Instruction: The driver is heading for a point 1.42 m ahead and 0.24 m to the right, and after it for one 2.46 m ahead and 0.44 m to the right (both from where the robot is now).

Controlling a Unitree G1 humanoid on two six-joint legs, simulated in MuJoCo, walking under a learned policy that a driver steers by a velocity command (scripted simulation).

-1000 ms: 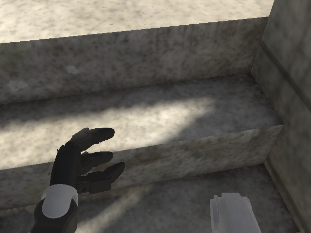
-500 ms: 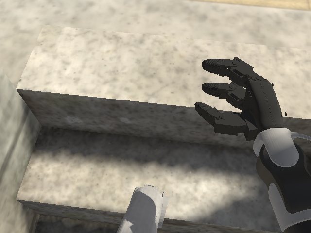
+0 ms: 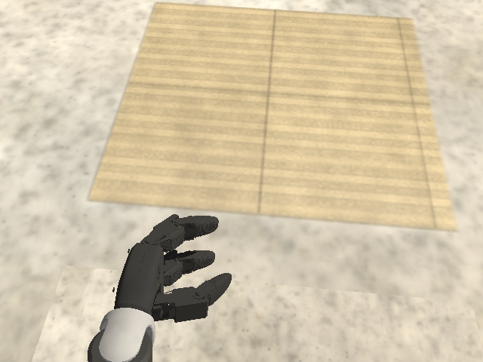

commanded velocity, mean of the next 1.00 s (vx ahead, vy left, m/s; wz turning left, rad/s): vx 1.00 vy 0.00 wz -0.31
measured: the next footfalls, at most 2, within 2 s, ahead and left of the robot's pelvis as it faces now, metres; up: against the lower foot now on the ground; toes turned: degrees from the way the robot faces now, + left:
left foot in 0.42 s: +0.47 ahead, +0.17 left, +0.20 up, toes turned +7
right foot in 0.88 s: +0.85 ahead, -0.05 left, +0.21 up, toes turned -15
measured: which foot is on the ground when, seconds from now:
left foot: up 0.00-0.40, down 0.42-0.88, up 0.90-1.00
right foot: down 0.00-0.44, up 0.46-0.86, down 0.88-1.00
